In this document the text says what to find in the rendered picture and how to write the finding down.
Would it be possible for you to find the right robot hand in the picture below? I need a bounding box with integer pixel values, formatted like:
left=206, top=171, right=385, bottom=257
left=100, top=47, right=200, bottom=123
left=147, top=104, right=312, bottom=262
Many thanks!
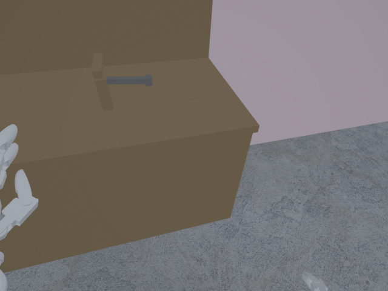
left=302, top=271, right=327, bottom=291

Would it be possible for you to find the tap lever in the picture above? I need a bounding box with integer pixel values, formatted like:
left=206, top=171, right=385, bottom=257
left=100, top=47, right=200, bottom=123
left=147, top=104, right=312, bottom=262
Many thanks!
left=106, top=75, right=153, bottom=86

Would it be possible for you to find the left robot hand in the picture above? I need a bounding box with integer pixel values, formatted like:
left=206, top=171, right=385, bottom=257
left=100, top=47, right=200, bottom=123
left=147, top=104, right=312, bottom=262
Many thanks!
left=0, top=124, right=38, bottom=240

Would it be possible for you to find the counter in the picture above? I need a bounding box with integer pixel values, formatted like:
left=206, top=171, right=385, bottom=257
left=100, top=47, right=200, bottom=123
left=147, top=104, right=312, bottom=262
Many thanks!
left=0, top=0, right=259, bottom=273

